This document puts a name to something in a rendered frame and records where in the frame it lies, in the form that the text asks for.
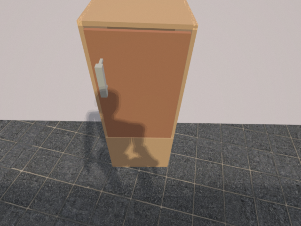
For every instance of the handle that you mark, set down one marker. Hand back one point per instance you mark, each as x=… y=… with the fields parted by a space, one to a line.
x=100 y=75

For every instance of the cupboard door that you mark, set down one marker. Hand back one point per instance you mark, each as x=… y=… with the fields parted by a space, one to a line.
x=143 y=71

